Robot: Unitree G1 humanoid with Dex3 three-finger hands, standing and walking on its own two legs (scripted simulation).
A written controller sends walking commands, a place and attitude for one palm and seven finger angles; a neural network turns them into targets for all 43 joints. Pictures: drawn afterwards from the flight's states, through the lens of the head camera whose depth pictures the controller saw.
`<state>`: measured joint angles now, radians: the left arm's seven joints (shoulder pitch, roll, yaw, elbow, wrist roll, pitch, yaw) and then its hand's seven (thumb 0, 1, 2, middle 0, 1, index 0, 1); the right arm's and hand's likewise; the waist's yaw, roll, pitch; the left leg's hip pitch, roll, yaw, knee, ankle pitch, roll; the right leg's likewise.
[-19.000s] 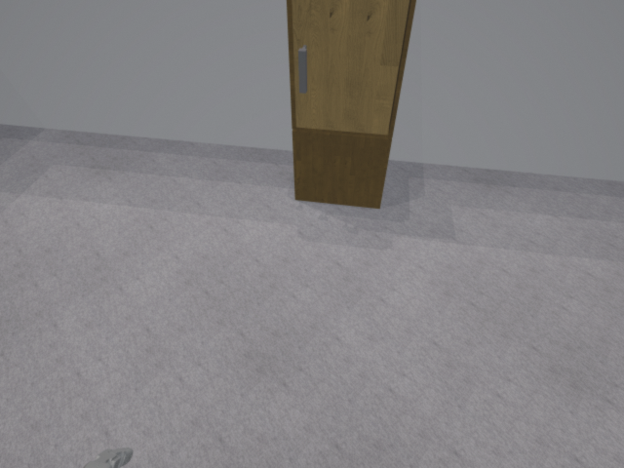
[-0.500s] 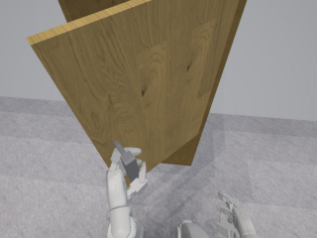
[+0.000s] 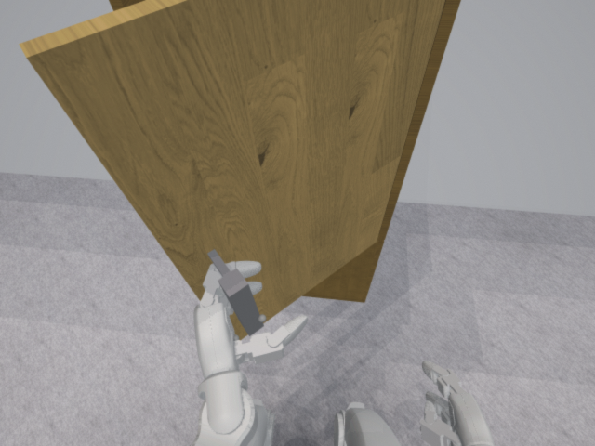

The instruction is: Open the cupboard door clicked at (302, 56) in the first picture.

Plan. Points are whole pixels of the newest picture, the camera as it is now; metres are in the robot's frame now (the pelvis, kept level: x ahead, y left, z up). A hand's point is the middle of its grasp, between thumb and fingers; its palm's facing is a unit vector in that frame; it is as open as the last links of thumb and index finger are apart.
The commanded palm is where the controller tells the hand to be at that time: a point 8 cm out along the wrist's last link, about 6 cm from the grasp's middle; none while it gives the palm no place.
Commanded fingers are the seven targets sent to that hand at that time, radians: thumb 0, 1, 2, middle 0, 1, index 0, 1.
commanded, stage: open thumb and fingers to let go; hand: left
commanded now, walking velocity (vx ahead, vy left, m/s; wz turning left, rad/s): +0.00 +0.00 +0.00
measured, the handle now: (235, 293) +0.32 +0.10 +0.02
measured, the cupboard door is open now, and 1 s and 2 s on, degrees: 44 48 46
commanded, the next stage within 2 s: slide the hand sideways off the handle in 0.40 s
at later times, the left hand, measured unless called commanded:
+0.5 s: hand (261, 324) +0.27 +0.06 +0.02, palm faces +0.20 -0.98 -0.05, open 14.6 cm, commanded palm +0.22 +0.09 +0.02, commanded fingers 0.00 -0.50 0.30 -0.15 -0.30 -0.15 -0.30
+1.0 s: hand (240, 375) +0.21 +0.08 +0.03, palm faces -0.15 -0.99 +0.01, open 16.0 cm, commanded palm +0.19 +0.14 +0.02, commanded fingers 0.00 -0.50 0.30 -0.15 -0.30 -0.15 -0.30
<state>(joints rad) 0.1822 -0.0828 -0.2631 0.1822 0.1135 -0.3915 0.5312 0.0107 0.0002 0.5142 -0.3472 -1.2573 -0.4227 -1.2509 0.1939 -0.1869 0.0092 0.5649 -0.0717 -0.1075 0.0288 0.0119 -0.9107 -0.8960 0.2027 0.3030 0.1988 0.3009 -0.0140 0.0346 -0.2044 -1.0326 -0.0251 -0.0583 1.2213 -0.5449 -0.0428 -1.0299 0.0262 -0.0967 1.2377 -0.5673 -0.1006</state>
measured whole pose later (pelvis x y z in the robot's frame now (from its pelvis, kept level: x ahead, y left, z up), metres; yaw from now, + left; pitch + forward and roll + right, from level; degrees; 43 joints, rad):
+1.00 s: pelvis -0.02 +0.04 -0.02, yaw -2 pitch +19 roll +0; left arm 0.37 0.05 -0.30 -0.05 0.04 -0.41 0.11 -0.01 -0.50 0.30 -0.19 -0.32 -0.21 -0.33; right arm 0.24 -0.20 0.02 0.40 -0.02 -0.03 0.04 0.01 -0.91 -0.90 0.20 0.30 0.20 0.30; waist 0.00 0.03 -0.19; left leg -1.09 -0.03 -0.01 1.35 -0.59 0.02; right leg -1.09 0.02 -0.05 1.34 -0.58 -0.05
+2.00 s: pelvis -0.02 +0.04 -0.02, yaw -2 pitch +17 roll -2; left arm 0.64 0.20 -0.08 -0.38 -0.13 -0.33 -0.11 -0.01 -0.50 0.30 -0.16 -0.30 -0.15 -0.30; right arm 0.24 -0.20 0.01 0.37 0.02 -0.02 -0.03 0.01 -0.91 -0.90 0.20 0.30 0.20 0.30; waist 0.03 0.06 -0.20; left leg -1.06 -0.02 -0.04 1.36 -0.60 0.02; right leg -1.03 0.03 -0.08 1.32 -0.58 -0.04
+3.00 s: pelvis +0.03 +0.06 +0.10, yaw -3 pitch -2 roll -1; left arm 0.50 0.38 0.33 -0.46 -0.07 -0.03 0.14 0.01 0.59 0.77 -0.20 -0.30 -0.20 -0.30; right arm 0.24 -0.23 0.05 0.57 0.02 -0.10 -0.09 0.01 -0.91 -0.90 0.21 0.30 0.20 0.30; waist 0.07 0.07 -0.04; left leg -0.21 -0.03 0.00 0.58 -0.33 0.04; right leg -0.19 0.02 -0.01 0.54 -0.31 -0.01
